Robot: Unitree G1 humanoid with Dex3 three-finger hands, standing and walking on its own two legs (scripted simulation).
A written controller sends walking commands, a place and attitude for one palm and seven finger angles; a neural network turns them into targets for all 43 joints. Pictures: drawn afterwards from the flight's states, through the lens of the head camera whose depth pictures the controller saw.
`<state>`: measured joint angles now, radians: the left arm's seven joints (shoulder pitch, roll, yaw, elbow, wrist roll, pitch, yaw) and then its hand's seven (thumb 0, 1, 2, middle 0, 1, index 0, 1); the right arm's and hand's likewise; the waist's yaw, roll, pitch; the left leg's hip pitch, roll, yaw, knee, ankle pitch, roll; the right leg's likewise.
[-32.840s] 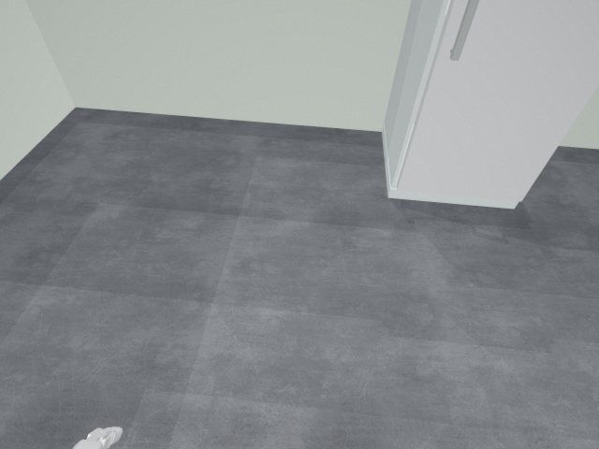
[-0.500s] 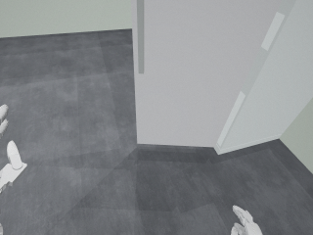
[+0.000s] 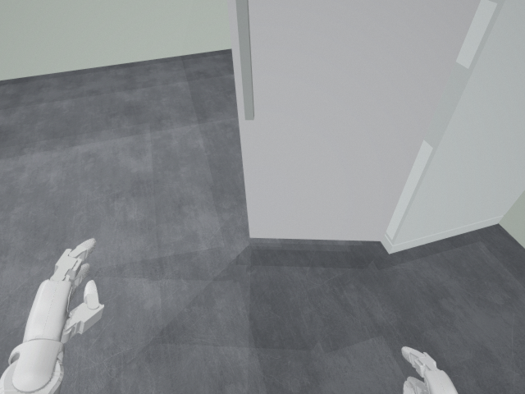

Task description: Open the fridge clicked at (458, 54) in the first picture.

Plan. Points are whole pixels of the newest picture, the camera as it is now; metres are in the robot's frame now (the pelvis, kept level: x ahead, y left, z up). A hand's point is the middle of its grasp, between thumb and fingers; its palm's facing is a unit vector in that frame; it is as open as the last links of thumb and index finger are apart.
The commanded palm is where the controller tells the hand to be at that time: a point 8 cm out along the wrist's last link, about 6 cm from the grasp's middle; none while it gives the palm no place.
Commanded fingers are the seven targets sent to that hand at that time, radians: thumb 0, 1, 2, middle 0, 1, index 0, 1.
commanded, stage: let the arm hang, fingers relaxed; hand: left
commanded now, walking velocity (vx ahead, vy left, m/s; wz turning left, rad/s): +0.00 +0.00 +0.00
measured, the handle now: (246, 60) +0.86 +0.10 +0.14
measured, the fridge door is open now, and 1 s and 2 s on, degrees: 71 71 71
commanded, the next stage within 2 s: look to check the result in 1.00 s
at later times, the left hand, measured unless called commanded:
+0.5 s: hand out of the picture +0.01 +0.23 -0.16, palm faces -0.05 -0.95 -0.32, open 7.3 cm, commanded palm none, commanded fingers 0.00 0.90 0.90 -0.20 -0.30 -0.20 -0.30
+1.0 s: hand out of the picture +0.12 +0.22 -0.14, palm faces -0.06 -0.95 -0.32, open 7.4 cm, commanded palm none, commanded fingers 0.00 0.90 0.90 -0.20 -0.30 -0.20 -0.30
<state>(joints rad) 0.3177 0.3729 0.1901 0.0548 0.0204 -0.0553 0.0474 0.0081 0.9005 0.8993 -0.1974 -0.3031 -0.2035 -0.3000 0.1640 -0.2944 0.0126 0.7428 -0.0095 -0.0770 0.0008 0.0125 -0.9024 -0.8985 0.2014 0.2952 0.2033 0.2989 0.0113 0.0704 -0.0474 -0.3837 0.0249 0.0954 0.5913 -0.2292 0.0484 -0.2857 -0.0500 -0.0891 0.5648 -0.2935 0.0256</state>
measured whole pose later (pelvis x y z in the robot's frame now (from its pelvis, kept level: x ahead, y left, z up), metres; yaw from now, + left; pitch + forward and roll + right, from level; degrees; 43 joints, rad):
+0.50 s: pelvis +0.00 -0.02 +0.01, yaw +0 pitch -1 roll -1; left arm 0.24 0.33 0.01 1.10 0.02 0.02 0.00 0.01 0.92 0.90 -0.20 -0.30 -0.21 -0.30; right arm 0.21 -0.32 -0.02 1.07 -0.02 0.03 0.00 0.01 -0.91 -0.90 0.20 0.29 0.20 0.30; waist -0.01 0.01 0.06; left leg -0.27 0.04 0.08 0.45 -0.16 0.02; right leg -0.17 -0.02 -0.10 0.42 -0.22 0.00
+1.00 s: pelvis +0.02 -0.01 +0.02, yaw -1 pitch -1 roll +0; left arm 0.09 0.32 -0.01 1.11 0.02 -0.02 0.00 0.01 0.91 0.90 -0.20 -0.30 -0.21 -0.30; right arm 0.09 -0.33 0.00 1.12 -0.02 0.00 0.01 0.01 -0.91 -0.90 0.20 0.29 0.20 0.30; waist -0.02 0.01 0.02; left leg -0.17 0.01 0.11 0.33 -0.13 0.02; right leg -0.09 -0.04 -0.08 0.33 -0.21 0.01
